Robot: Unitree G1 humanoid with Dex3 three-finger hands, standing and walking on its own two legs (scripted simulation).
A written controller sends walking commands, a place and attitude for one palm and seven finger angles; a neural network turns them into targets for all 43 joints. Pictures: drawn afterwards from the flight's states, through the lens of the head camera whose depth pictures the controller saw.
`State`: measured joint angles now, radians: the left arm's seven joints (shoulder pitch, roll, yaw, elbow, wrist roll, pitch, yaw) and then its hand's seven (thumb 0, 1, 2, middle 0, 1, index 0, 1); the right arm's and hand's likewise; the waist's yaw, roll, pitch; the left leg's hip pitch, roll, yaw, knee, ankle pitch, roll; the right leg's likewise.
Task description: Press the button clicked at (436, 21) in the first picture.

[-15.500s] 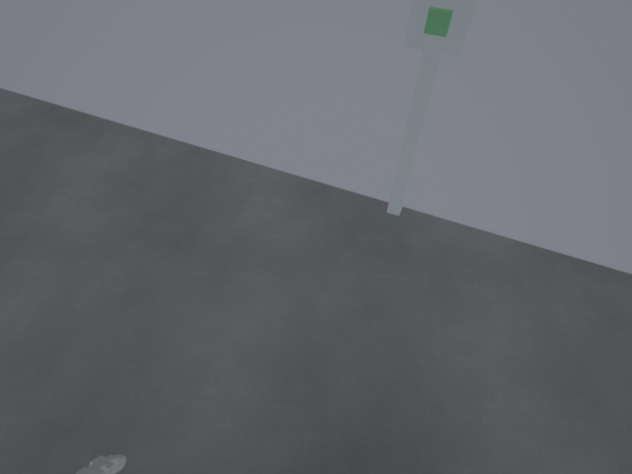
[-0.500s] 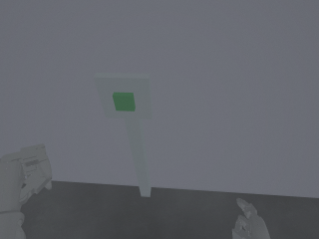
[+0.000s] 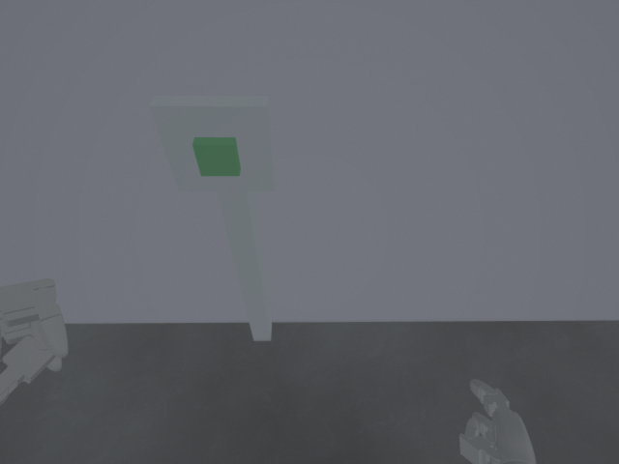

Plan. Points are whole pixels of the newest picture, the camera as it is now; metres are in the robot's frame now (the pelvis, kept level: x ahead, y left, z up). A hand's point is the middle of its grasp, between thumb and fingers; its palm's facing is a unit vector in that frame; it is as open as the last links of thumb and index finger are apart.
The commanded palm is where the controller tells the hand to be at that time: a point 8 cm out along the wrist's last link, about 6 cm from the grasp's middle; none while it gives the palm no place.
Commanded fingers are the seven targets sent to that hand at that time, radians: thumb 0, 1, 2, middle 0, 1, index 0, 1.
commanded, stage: step back with the hand held close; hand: left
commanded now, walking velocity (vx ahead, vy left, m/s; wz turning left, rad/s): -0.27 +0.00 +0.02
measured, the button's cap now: (218, 156) +0.57 +0.19 +0.07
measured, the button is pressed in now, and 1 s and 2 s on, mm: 0 0 0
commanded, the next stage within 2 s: stop stepping back and stand still in 0.88 s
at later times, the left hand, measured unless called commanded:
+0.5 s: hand out of the picture +0.11 +0.25 +0.16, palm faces +0.46 -0.74 -0.48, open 3.1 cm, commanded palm +0.04 +0.29 +0.18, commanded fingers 0.00 0.90 0.90 -1.30 -1.50 -1.30 -1.50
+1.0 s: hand out of the picture +0.05 +0.23 +0.17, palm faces +0.35 -0.84 -0.40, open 3.1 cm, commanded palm -0.01 +0.28 +0.18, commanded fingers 0.00 0.90 0.90 -1.30 -1.50 -1.30 -1.50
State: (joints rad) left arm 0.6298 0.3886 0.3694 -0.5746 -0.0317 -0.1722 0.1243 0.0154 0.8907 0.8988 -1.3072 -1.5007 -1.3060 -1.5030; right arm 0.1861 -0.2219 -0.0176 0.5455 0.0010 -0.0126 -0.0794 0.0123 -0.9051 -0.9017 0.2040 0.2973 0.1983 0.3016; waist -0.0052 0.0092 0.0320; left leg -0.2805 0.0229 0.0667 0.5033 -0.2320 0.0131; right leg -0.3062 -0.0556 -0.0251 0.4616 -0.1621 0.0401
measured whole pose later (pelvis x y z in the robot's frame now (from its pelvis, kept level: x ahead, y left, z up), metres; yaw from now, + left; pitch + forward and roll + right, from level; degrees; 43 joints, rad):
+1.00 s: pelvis -0.15 +0.00 -0.01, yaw -2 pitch +3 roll -2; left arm 0.56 0.38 0.35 -0.61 -0.02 -0.28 0.14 0.01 0.89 0.90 -1.31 -1.50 -1.31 -1.50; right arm 0.16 -0.15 0.02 0.67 -0.03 -0.11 -0.05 0.01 -0.90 -0.90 0.21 0.30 0.20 0.30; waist 0.04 -0.03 -0.02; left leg -0.59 0.02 0.04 0.80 -0.34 -0.04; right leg -0.24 0.00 0.05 0.52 -0.34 0.03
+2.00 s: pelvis -0.25 +0.02 +0.00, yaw -2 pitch -1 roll +0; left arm 0.61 0.34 0.34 -0.55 -0.01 -0.22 0.15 0.01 0.89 0.90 -1.31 -1.50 -1.31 -1.50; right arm 0.25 -0.23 -0.01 0.66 -0.01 -0.12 -0.08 0.01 -0.90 -0.90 0.21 0.30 0.20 0.30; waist 0.00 -0.02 -0.01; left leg -0.28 0.03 0.05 0.54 -0.23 0.01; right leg -0.25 -0.01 -0.09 0.55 -0.28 -0.03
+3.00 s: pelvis -0.26 +0.03 +0.00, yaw -1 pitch -1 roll +0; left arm 0.28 0.22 0.01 0.96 0.02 0.04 0.03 0.01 0.91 0.90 -0.91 -1.14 -0.91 -1.12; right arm 0.25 -0.22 0.01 0.98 -0.02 0.03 0.00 0.01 -0.91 -0.90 0.20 0.30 0.20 0.30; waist -0.01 -0.02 0.06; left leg -0.28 0.02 0.05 0.49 -0.20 0.01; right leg -0.24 -0.01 -0.10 0.48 -0.23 -0.02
